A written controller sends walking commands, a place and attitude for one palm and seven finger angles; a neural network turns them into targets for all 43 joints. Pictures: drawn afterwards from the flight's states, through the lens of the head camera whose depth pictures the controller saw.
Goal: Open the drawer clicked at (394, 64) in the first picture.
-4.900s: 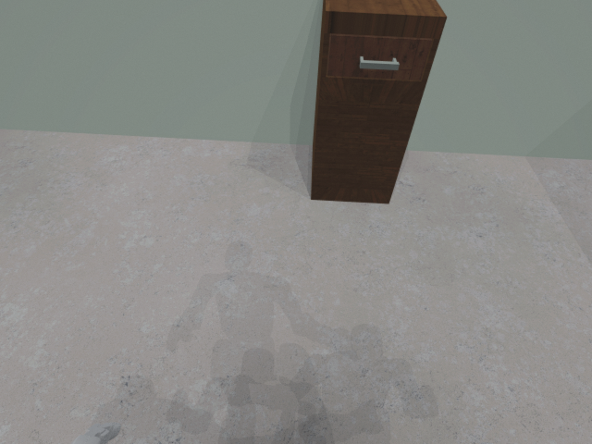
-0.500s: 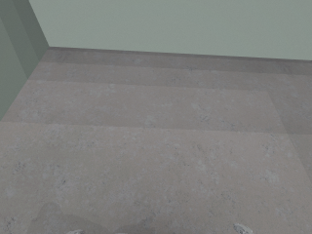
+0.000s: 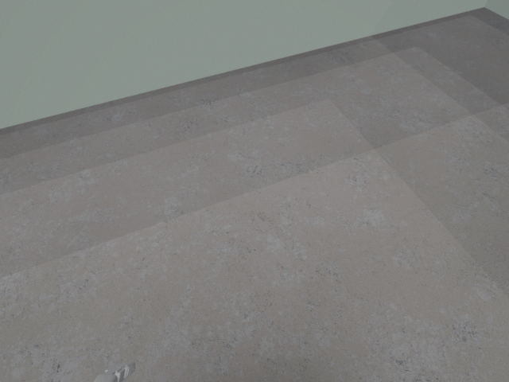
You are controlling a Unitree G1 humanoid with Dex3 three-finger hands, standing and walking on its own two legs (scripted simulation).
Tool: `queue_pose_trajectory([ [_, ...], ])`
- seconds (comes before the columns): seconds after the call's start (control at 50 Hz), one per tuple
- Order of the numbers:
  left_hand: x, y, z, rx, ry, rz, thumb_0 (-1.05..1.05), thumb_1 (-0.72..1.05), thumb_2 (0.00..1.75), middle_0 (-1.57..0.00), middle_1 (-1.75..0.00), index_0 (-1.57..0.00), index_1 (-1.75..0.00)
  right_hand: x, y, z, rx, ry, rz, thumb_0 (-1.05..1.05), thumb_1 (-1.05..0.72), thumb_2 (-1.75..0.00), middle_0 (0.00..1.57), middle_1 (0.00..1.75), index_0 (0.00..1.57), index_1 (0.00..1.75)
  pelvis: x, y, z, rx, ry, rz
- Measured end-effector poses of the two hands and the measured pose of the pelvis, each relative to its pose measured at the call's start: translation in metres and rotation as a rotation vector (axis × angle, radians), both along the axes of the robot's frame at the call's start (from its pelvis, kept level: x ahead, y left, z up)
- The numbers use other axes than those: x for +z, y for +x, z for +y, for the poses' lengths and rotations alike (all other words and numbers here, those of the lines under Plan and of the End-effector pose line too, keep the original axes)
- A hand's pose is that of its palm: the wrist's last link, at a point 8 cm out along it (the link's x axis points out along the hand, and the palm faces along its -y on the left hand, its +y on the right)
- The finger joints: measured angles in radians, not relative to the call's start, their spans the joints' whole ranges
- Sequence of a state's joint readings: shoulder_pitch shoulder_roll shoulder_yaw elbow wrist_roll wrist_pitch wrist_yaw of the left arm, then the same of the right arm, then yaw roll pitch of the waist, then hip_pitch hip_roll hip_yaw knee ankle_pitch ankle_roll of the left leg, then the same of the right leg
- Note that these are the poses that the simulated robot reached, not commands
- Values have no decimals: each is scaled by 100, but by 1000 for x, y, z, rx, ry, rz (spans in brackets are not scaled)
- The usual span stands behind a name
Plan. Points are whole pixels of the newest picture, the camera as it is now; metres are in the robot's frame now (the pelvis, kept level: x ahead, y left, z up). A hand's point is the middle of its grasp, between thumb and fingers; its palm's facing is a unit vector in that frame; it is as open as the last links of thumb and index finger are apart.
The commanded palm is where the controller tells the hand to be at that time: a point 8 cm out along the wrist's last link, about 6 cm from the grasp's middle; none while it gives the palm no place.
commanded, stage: walk to a spot facing it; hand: left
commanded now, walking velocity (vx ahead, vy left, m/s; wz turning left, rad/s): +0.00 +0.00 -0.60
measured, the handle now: out of the picture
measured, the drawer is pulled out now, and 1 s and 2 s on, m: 0.00 0.00 0.00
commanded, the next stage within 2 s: turn to face it in 0.42 s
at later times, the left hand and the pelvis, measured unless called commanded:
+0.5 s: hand out of the picture +0.09 +0.20 -0.15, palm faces -0.11 -0.98 -0.19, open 7.4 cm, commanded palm none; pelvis +0.05 +0.01 +0.02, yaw -13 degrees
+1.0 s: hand (180, 305) +0.27 +0.16 -0.14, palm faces -0.16 -0.97 -0.20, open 7.3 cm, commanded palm none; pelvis +0.10 +0.01 +0.02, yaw -8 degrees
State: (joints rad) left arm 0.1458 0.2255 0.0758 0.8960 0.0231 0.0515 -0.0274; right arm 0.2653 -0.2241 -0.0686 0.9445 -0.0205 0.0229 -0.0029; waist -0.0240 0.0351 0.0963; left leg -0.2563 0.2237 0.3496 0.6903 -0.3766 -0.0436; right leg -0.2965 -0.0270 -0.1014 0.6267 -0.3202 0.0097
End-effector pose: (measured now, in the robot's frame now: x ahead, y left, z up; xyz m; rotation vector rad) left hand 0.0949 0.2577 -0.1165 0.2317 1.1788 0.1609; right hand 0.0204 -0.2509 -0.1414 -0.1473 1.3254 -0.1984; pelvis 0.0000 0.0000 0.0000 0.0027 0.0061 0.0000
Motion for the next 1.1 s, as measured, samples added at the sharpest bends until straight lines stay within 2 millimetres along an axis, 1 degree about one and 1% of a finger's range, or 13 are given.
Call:
queue_pose_trajectory([
  [0.1, 18, 23, -26, -52, 24, -66, 0, 91, 90, -19, -30, -20, -30, 0, -16, -20, -53, 5, 47, 1, -91, -90, 20, 30, 20, 30, 8, -1, -14, -44, 20, -4],
  [0.18, 25, 26, -39, -89, 14, -48, 0, 90, 90, -20, -30, -21, -30, 11, -7, -27, -76, 10, -12, 1, -91, -90, 19, 30, 20, 30, 18, 3, -20, -90, 31, 1],
  [0.28, 23, 22, -46, -116, -16, -20, 0, 90, 90, -20, -30, -21, -30, 22, 12, -31, -90, -3, -83, 0, -91, -90, 19, 30, 20, 30, 22, 11, -20, -134, 26, 2],
  [0.36, 15, 12, -41, -108, -38, 23, 0, 90, 90, -20, -30, -21, -30, 29, 33, -28, -90, -21, -124, 0, -91, -90, 19, 30, 20, 30, 22, 22, -13, -161, 10, 1],
  [0.46, 0, 0, -22, -89, -60, 110, 0, 90, 90, -20, -30, -21, -30, 41, 70, -14, -83, -52, -187, 1, -91, -90, 19, 30, 20, 30, 20, 42, 2, -204, -4, -1],
  [0.56, -25, 9, 6, -103, -77, 202, 0, 90, 90, -20, -30, -21, -30, 47, 100, 8, -101, -106, -267, 0, -91, -90, 20, 30, 20, 30, 8, 67, 23, -265, -19, -5],
  [0.62, -26, 32, 14, -160, -69, 225, 0, 90, 90, -20, -30, -20, -30, 51, 93, 23, -137, -109, -253, 0, -91, -90, 20, 30, 20, 30, 12, 79, 31, -298, -25, -15],
  [0.7, -18, 74, 14, -196, -70, 172, 0, 91, 90, -19, -30, -20, -30, 48, 66, 47, -182, -78, -143, 0, -91, -90, 20, 30, 20, 30, 21, 94, 35, -279, -35, -11],
  [0.8, -9, 121, -1, -192, -82, 69, 0, 91, 90, -19, -30, -20, -30, 39, 26, 67, -218, -25, 34, 0, -93, -90, 20, 30, 20, 30, 24, 105, 37, -229, -34, -3],
  [0.88, -3, 147, -17, -189, -83, 10, 0, 91, 90, -19, -30, -20, -30, 31, 1, 75, -237, 25, 130, 0, -92, -90, 20, 30, 20, 30, 23, 106, 31, -192, -23, 1],
  [1.0, 8, 169, -45, -186, -66, -62, 0, 91, 90, -19, -30, -20, -30, 17, -14, 62, -239, 79, 187, 0, -91, -90, 20, 30, 20, 30, 17, 100, 13, -136, 0, 14],
  [1.06, 13, 169, -57, -166, -45, -109, 0, 91, 90, -19, -30, -20, -30, 3, -11, 43, -216, 98, 185, 0, -91, -90, 20, 30, 20, 30, 11, 95, -1, -102, 16, 18],
  [1.1, 19, 160, -62, -149, -28, -125, 0, 91, 90, -20, -30, -20, -30, -1, -1, 28, -191, 99, 171, 0, -91, -90, 20, 30, 20, 30, 12, 91, -8, -71, 14, 8],
])
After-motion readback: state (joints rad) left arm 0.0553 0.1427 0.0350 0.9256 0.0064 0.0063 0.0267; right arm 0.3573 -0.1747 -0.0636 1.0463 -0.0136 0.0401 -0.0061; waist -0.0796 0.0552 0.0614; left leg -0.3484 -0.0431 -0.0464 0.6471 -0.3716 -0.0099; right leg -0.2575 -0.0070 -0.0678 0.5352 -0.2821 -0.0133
